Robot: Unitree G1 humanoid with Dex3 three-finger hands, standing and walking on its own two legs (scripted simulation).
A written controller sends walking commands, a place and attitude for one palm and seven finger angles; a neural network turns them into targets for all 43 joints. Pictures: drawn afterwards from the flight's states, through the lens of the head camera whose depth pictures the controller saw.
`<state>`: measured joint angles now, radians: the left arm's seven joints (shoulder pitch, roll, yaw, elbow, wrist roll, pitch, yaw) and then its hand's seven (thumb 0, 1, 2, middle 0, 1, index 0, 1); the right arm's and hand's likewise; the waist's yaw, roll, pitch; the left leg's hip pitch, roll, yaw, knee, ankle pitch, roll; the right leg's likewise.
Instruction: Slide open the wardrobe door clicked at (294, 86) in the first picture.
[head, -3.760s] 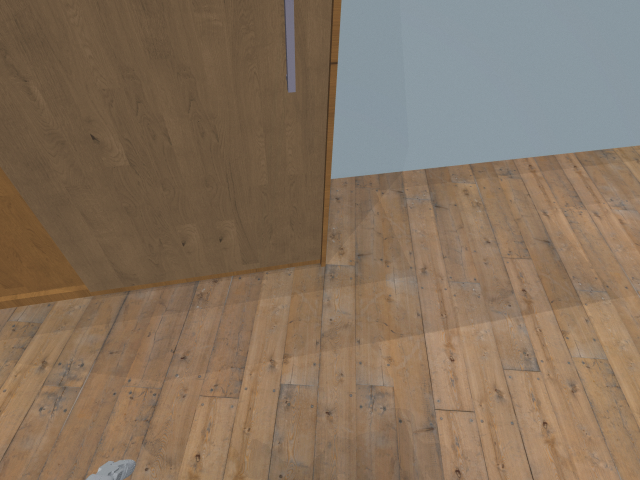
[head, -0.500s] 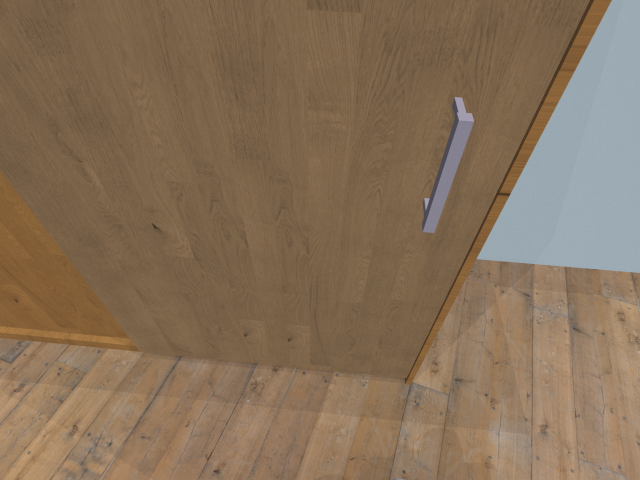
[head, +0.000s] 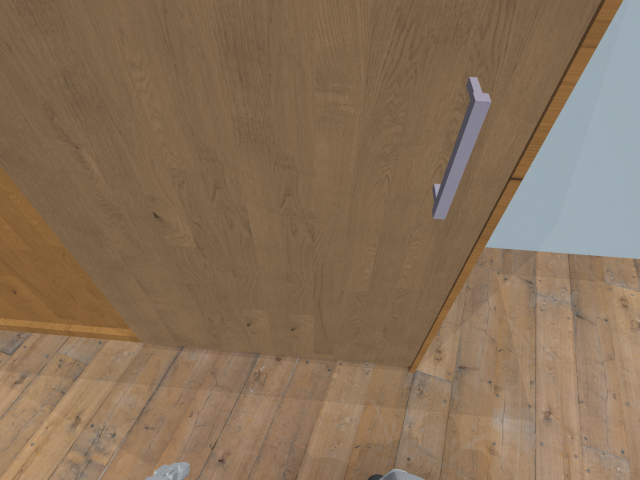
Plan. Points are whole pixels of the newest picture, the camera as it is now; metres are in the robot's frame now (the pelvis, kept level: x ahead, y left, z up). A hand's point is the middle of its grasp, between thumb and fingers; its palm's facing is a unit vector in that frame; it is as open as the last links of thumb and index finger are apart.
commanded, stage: come to a stop and stand still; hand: right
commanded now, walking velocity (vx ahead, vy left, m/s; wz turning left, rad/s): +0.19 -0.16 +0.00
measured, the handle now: (454, 154) +0.51 -0.17 +0.13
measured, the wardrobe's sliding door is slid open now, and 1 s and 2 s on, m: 0.00 0.00 0.00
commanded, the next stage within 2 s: look again from close up in 1.54 s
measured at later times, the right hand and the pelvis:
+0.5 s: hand out of the picture -0.01 -0.17 -0.14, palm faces +0.03 +0.97 -0.24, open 7.3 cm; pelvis -0.07 +0.01 +0.01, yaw -2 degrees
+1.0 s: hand out of the picture -0.12 -0.15 -0.15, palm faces +0.12 +0.98 -0.16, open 7.3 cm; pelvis -0.06 +0.00 +0.02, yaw -3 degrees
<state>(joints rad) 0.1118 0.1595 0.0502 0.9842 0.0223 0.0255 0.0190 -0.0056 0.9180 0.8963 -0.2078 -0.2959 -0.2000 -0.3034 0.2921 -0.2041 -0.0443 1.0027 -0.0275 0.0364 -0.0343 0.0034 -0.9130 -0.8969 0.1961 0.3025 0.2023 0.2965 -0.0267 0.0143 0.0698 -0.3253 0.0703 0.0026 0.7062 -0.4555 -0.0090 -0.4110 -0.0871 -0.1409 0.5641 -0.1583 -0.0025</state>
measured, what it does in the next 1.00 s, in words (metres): steps on the spot: right foot, then left foot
